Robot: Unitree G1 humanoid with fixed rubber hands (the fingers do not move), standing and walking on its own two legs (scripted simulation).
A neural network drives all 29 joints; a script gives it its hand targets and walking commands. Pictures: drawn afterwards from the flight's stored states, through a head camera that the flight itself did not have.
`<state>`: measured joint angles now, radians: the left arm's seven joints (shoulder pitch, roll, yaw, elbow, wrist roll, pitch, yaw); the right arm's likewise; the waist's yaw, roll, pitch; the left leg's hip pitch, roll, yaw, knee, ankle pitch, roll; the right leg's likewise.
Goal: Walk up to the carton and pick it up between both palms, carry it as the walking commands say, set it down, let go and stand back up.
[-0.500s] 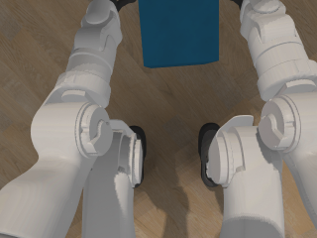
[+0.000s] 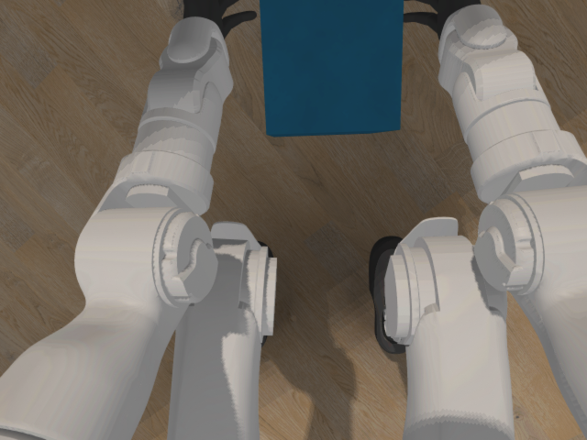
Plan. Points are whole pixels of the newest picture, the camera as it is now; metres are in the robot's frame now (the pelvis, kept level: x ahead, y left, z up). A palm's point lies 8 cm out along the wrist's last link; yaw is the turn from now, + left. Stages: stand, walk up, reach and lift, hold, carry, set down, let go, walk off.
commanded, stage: reach and lift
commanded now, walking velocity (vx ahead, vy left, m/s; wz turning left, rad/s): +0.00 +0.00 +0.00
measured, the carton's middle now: (325, 48) +0.52 -0.02 -0.27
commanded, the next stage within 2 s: none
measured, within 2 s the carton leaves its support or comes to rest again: neither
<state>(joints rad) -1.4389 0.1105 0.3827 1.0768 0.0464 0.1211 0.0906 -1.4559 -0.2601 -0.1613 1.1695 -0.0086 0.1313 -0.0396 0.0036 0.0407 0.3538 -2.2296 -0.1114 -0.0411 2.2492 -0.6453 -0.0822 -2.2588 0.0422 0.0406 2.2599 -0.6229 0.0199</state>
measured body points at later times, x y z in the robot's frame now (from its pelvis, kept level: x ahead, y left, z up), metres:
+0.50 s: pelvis -0.01 +0.00 +0.01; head +0.34 -0.03 +0.29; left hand +0.54 +0.10 -0.12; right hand +0.54 -0.15 -0.14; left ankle +0.10 +0.13 -0.33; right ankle +0.10 -0.12 -0.33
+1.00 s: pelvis -0.01 +0.00 +0.05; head +0.32 -0.03 +0.35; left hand +0.53 +0.10 -0.06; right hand +0.53 -0.15 -0.08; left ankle +0.10 +0.13 -0.33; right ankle +0.10 -0.12 -0.33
